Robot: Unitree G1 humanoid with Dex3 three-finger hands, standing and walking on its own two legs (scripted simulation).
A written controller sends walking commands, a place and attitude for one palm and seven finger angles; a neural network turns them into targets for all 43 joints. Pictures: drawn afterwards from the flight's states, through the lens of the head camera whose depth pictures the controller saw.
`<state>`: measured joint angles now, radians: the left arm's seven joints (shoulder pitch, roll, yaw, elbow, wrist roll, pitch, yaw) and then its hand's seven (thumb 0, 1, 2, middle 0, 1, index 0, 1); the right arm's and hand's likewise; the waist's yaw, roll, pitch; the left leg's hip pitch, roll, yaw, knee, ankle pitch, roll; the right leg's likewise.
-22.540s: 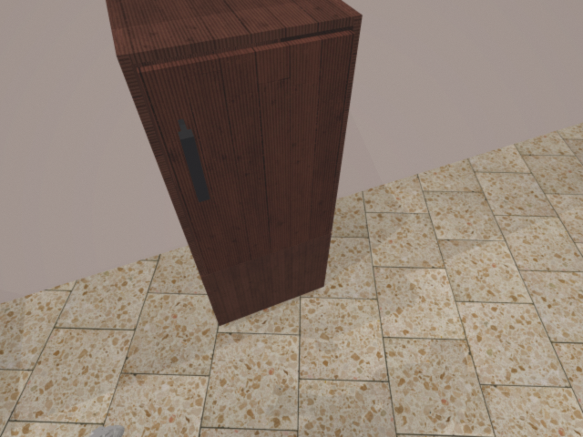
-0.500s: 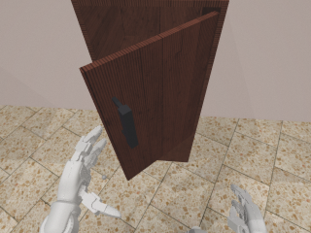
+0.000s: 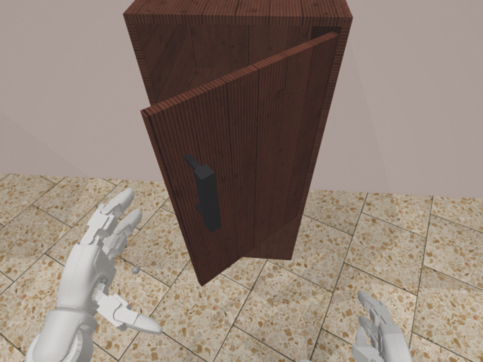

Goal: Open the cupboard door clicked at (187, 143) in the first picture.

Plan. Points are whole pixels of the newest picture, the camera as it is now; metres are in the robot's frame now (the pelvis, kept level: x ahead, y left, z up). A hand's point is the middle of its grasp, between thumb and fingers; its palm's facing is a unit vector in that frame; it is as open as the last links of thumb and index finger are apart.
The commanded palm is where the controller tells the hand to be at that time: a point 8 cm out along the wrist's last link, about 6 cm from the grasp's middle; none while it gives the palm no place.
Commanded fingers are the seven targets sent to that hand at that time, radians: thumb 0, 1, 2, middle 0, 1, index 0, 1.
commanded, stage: draw the hand back to the body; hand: left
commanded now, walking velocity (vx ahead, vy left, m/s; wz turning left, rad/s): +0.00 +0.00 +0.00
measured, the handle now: (202, 194) +0.38 +0.10 +0.07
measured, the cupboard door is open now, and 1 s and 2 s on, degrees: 43 43 43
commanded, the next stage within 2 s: step back with the hand held close in 1.28 s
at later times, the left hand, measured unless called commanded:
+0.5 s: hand (66, 259) +0.22 +0.23 +0.15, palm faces +0.31 -0.88 -0.36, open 13.9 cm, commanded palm +0.17 +0.28 +0.17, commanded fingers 0.00 0.23 0.62 -0.18 -0.30 -0.18 -0.30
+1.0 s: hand (4, 230) +0.22 +0.27 +0.20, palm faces +0.47 -0.78 -0.41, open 8.1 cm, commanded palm +0.17 +0.31 +0.21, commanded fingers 0.00 0.90 0.90 -0.20 -0.30 -0.20 -0.30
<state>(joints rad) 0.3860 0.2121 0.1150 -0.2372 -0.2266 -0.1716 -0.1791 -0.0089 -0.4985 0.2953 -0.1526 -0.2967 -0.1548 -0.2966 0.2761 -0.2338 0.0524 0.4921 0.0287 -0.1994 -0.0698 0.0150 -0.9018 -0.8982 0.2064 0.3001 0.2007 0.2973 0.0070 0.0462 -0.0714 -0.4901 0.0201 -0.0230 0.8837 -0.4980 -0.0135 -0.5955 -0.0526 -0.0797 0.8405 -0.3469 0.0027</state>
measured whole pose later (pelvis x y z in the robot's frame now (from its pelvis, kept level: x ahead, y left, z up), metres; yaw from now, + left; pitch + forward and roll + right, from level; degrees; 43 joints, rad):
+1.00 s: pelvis +0.03 +0.01 +0.05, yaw -1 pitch -4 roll -1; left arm 0.44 0.32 0.36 -0.38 -0.03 -0.10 0.12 0.01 0.75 0.83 -0.20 -0.30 -0.21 -0.30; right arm 0.18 -0.22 0.03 0.65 -0.01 -0.15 -0.08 0.01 -0.90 -0.90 0.21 0.30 0.20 0.30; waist 0.08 0.07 0.04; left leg -0.01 0.02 0.01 0.40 -0.31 0.00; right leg -0.13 -0.04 -0.07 0.39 -0.18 0.02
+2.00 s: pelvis -0.06 +0.01 +0.03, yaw -1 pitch -1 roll +0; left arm 0.52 0.38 0.44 -0.50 0.00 -0.20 0.14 0.02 0.89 0.89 -0.21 -0.30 -0.22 -0.30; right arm 0.20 -0.22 0.01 0.55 0.00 -0.07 -0.09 0.01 -0.90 -0.90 0.21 0.30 0.20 0.30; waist 0.01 -0.01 0.05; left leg -0.33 -0.01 0.02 0.62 -0.28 0.02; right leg -0.41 -0.06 -0.04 0.53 -0.10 0.02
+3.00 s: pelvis -0.22 +0.00 +0.04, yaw -3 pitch +2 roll +1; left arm 0.59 0.50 0.47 -0.56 -0.05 -0.18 0.13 0.02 0.89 0.89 -0.21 -0.30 -0.22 -0.30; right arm 0.17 -0.19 0.02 0.59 -0.02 -0.17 -0.08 0.01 -0.90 -0.90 0.21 0.30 0.20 0.30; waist -0.04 -0.08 0.03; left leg -0.34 -0.03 0.06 0.43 -0.13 0.04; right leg -0.30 0.02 0.00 0.63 -0.43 0.01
